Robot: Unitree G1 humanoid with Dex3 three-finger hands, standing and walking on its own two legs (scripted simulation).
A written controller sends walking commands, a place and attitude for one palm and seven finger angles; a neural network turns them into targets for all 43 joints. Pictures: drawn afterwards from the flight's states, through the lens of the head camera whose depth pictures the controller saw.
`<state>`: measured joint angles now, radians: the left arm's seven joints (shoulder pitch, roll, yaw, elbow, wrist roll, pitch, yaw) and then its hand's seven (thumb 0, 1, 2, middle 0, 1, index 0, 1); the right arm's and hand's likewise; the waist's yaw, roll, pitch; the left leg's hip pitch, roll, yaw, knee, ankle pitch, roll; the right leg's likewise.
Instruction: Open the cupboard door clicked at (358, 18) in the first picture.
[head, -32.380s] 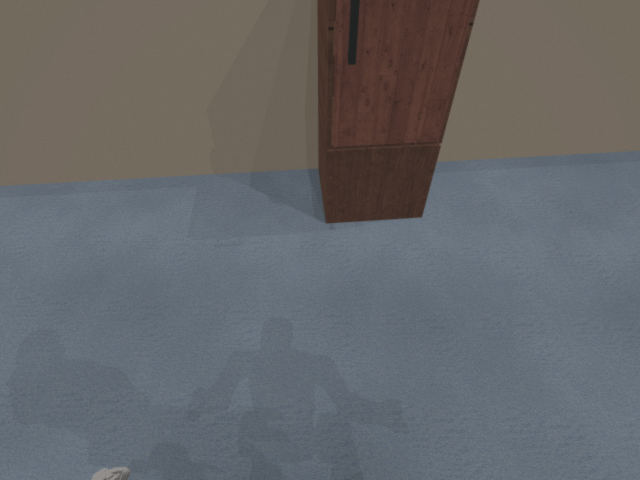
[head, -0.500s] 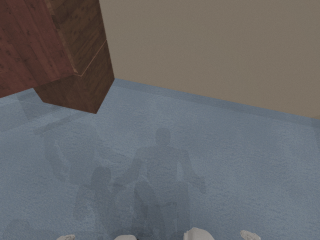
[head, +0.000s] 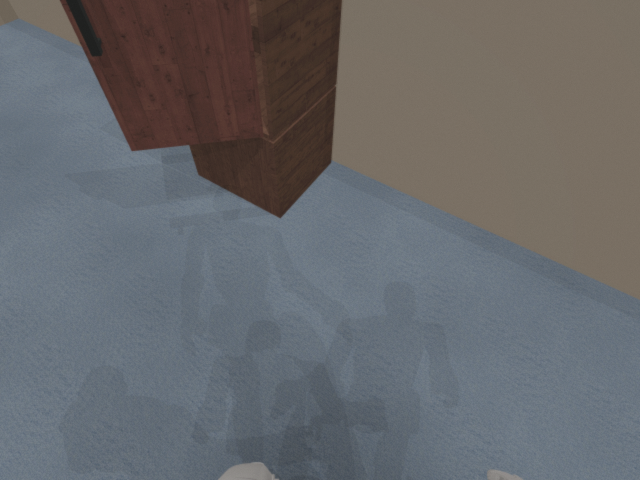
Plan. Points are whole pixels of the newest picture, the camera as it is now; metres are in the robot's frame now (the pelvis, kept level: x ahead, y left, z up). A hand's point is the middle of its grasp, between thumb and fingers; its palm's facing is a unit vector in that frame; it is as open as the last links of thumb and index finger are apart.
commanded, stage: turn to face it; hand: left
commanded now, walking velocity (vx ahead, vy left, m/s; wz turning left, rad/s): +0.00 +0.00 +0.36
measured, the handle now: (81, 10) +0.96 +0.59 +0.07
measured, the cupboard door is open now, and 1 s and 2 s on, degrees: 44 44 44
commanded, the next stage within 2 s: take the last steps up to it in 0.36 s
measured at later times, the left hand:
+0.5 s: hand out of the picture +0.03 +0.18 -0.16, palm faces +0.19 -0.95 -0.25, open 7.4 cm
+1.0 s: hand out of the picture -0.02 +0.25 -0.17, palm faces +0.32 -0.93 -0.19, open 7.4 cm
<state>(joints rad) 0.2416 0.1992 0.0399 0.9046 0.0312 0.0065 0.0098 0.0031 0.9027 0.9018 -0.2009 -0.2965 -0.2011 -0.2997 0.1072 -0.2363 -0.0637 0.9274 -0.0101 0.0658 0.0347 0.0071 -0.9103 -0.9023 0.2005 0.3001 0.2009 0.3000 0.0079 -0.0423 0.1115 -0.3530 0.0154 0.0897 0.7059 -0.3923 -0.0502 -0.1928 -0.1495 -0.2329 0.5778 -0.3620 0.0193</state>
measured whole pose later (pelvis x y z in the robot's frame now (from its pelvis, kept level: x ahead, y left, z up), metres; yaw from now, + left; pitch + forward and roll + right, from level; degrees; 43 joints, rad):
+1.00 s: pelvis +0.05 +0.07 +0.01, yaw +15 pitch +0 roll +1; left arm 0.30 0.22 0.06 1.09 0.03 0.02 -0.02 0.01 0.91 0.90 -0.19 -0.30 -0.19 -0.30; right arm 0.24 -0.16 -0.04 1.00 -0.02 -0.06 -0.02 0.00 -0.93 -0.90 0.20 0.30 0.21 0.30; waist 0.03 -0.05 0.04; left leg -0.17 -0.01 0.12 0.43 -0.26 0.04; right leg -0.49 -0.11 -0.07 1.09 -0.34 0.01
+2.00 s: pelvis +0.38 +0.21 +0.01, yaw +13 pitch +0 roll +0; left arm 0.24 0.17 0.06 1.06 0.04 -0.01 -0.01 0.01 0.93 0.90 -0.19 -0.30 -0.19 -0.30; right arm 0.24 -0.17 -0.04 1.04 -0.03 -0.07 -0.02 -0.02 -0.96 -0.90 0.21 0.30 0.21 0.30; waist 0.02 -0.03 0.04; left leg -0.18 0.00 0.19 0.37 -0.21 0.06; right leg -0.50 -0.10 -0.07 0.90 -0.28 0.00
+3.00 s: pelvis +0.44 +0.19 +0.00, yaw +11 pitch -2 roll +0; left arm 0.30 0.18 -0.01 0.96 0.03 0.02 0.04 0.00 0.91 0.90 -0.20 -0.30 -0.20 -0.30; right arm 0.21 -0.17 -0.01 0.93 -0.02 0.01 0.00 0.00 -0.91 -0.90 0.20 0.30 0.20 0.30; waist 0.02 0.01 0.02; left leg -0.29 0.00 0.05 0.58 -0.26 0.04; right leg -0.21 0.02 -0.03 0.58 -0.34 -0.03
